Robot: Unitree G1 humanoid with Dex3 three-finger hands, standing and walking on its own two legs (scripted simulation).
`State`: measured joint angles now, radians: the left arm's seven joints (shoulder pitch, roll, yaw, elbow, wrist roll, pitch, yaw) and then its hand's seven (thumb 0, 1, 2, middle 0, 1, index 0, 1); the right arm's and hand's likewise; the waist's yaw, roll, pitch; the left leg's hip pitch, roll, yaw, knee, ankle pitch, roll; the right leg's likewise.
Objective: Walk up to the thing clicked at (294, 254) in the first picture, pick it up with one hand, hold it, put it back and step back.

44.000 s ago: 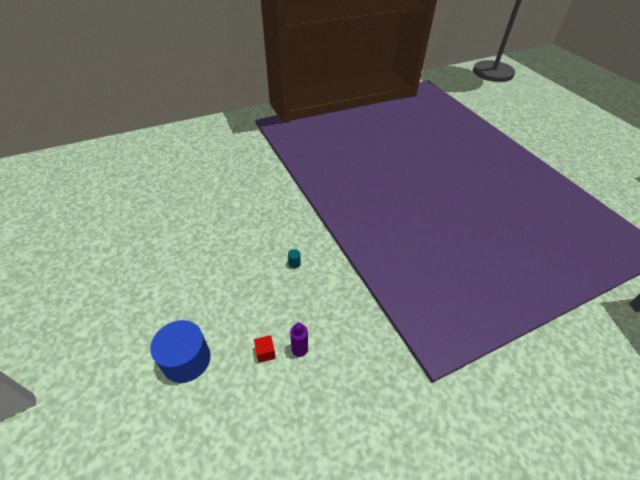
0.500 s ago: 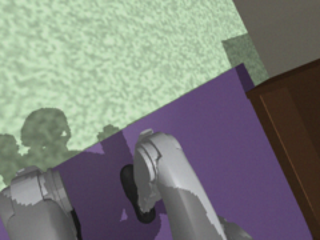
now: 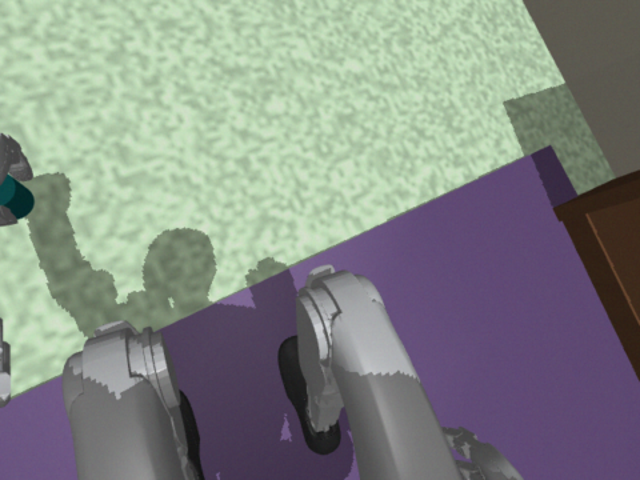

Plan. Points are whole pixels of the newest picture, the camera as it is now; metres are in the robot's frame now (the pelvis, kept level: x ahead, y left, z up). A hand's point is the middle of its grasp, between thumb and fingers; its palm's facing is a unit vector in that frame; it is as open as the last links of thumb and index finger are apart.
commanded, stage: lift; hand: left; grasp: from above
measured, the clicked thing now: (1, 195) +0.51 +0.28 -0.20
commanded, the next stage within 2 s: hold in 1.66 s
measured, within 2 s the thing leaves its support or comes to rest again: neither
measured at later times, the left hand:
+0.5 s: hand out of the picture +0.43 +0.30 -0.05, palm faces -0.46 -0.09 -0.88, open 7.1 cm
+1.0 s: hand out of the picture +0.36 +0.28 +0.16, palm faces -0.43 -0.13 -0.89, open 7.3 cm
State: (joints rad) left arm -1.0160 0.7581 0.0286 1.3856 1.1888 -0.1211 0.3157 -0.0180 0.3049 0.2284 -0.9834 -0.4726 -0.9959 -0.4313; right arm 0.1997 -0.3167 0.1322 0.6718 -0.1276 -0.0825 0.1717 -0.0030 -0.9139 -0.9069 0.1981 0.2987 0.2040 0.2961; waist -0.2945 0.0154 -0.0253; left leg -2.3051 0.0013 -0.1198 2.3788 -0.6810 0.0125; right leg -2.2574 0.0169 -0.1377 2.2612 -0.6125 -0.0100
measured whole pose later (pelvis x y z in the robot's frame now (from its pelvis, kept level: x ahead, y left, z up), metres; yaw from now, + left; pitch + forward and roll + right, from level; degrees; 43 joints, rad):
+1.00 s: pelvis +0.01 +0.00 +0.24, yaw +6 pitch +25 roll -3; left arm -0.45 0.48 -0.13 0.80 0.97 0.02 0.10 -0.01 0.30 0.36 -0.86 -0.60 -0.90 -0.55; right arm 0.20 -0.24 0.00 0.67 0.04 0.04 -0.04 0.00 -0.91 -0.91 0.20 0.30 0.21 0.30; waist -0.11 0.05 -0.20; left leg -1.43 0.01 -0.03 1.57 -0.58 0.02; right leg -1.42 0.03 -0.03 1.52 -0.54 0.00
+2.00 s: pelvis +0.08 +0.01 +0.41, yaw +6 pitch +9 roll -1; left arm -0.31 0.39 -0.21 0.80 0.99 0.03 0.11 -0.01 0.32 0.30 -0.88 -0.57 -0.92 -0.51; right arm 0.24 -0.25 -0.04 0.73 0.05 0.02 -0.06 0.00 -0.91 -0.90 0.20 0.30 0.21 0.30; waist -0.04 0.04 -0.09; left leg -0.53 0.00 0.01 0.75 -0.37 0.02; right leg -0.54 0.02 0.02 0.71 -0.33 0.00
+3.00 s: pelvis +0.07 +0.01 +0.43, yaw +6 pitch +2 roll +0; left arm -0.22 0.40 -0.23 0.61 0.97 0.02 -0.02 0.00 0.32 0.40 -0.79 -0.66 -0.83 -0.60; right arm 0.20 -0.26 -0.02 0.68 0.08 0.05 -0.06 0.01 -0.91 -0.91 0.20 0.30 0.20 0.30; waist 0.00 0.06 -0.02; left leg -0.31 0.00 0.03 0.54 -0.26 0.01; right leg -0.33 0.02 0.04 0.54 -0.24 0.00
